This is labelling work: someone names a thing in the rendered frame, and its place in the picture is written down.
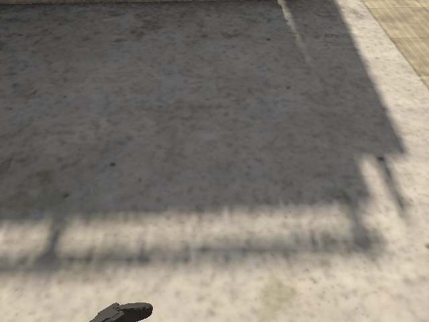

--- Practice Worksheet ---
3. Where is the robot left hand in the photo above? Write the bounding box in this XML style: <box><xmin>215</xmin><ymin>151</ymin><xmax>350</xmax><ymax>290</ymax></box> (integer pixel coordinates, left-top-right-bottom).
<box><xmin>89</xmin><ymin>303</ymin><xmax>153</xmax><ymax>322</ymax></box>

